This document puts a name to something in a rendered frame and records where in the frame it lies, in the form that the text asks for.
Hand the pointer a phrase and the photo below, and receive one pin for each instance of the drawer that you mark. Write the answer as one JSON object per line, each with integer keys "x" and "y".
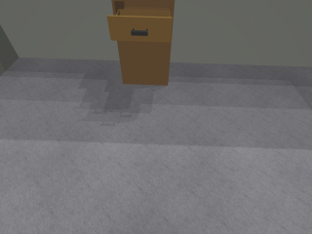
{"x": 158, "y": 24}

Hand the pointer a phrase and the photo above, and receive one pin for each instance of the cabinet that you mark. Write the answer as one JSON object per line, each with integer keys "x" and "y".
{"x": 142, "y": 62}

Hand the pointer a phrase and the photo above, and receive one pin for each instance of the handle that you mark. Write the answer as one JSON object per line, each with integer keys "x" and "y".
{"x": 139, "y": 32}

